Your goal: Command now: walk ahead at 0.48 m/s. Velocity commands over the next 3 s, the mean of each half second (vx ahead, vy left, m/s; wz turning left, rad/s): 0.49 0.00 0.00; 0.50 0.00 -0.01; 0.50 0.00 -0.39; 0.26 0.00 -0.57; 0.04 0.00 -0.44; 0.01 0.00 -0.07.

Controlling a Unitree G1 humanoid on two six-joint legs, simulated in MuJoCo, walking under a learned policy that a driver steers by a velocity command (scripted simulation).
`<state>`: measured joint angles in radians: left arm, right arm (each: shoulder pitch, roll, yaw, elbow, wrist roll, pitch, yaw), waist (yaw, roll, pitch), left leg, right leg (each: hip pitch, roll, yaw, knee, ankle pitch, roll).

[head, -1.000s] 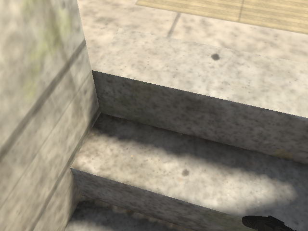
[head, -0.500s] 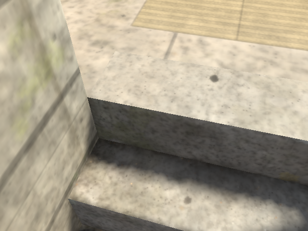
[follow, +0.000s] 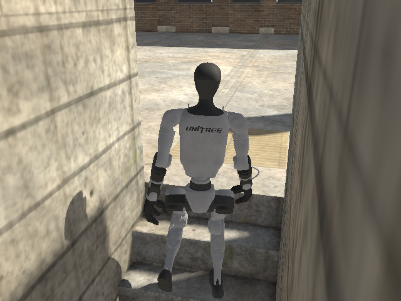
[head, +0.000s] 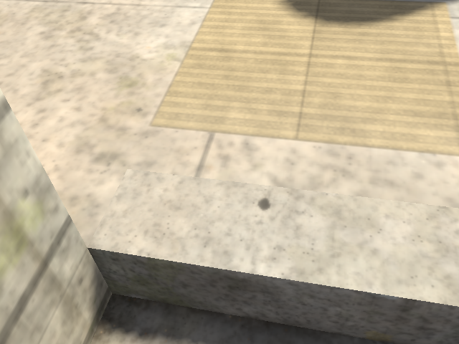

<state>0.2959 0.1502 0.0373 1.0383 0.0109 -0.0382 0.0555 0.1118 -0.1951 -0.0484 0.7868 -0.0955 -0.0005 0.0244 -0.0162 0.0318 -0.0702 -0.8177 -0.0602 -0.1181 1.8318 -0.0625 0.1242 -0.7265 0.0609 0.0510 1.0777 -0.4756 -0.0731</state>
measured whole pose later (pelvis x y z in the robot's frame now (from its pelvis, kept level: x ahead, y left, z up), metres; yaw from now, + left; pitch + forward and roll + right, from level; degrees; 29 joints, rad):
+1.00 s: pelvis +0.35 +0.04 +0.25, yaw +1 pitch +8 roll -2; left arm 0.46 0.21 0.03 1.13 0.03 -0.05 -0.11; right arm 0.08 -0.26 -0.04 0.90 -0.05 -0.06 0.07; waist 0.03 0.04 -0.15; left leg -1.29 -0.04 -0.13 2.03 -0.25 0.21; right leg -0.38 0.06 -0.04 0.69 -0.45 -0.06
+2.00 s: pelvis +0.80 -0.03 +0.49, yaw -30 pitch +3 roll +0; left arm 0.31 0.27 0.10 0.85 0.03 -0.10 -0.01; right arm 0.09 -0.25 -0.06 0.73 -0.05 -0.10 -0.03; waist 0.05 -0.02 -0.03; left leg -0.57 0.08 -0.03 1.16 -0.47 -0.04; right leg -0.32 0.09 0.07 0.36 -0.08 -0.08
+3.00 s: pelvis +0.87 -0.07 +0.48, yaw -44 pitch +0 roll +0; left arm 0.18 0.18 0.08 0.67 0.01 0.02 -0.02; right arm 0.24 -0.21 -0.07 0.89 -0.01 -0.02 -0.07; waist -0.04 -0.01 0.01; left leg -0.21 0.06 0.04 0.47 -0.26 -0.05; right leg -0.21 0.02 0.03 0.50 -0.29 -0.01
